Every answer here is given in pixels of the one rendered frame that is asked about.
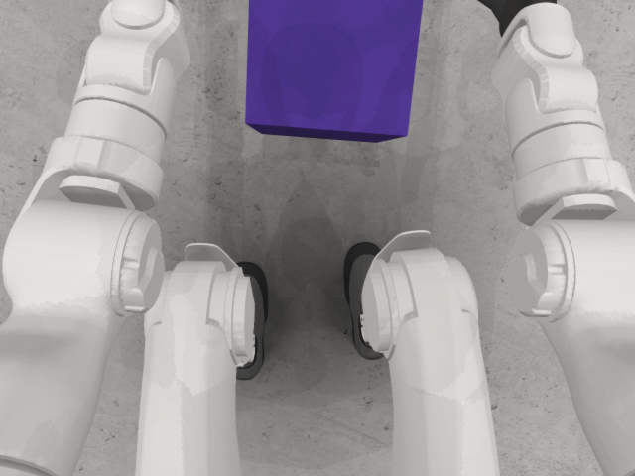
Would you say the right robot upper arm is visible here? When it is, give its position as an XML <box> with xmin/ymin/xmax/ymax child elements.
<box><xmin>505</xmin><ymin>219</ymin><xmax>635</xmax><ymax>476</ymax></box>

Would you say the robot left foot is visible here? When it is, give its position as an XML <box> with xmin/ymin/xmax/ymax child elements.
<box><xmin>236</xmin><ymin>262</ymin><xmax>268</xmax><ymax>380</ymax></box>

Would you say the left robot thigh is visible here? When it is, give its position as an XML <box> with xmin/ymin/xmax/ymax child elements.
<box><xmin>135</xmin><ymin>261</ymin><xmax>255</xmax><ymax>476</ymax></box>

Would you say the left robot forearm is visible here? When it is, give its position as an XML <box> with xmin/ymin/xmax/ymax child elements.
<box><xmin>2</xmin><ymin>0</ymin><xmax>190</xmax><ymax>296</ymax></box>

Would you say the right robot forearm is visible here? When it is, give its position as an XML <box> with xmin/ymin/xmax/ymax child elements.
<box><xmin>491</xmin><ymin>3</ymin><xmax>635</xmax><ymax>226</ymax></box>

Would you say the carton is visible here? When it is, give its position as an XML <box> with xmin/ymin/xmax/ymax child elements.
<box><xmin>245</xmin><ymin>0</ymin><xmax>423</xmax><ymax>143</ymax></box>

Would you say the left robot upper arm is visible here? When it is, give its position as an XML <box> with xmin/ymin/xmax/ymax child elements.
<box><xmin>0</xmin><ymin>199</ymin><xmax>165</xmax><ymax>476</ymax></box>

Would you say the robot right hand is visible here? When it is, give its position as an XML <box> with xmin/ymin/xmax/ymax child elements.
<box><xmin>477</xmin><ymin>0</ymin><xmax>557</xmax><ymax>38</ymax></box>

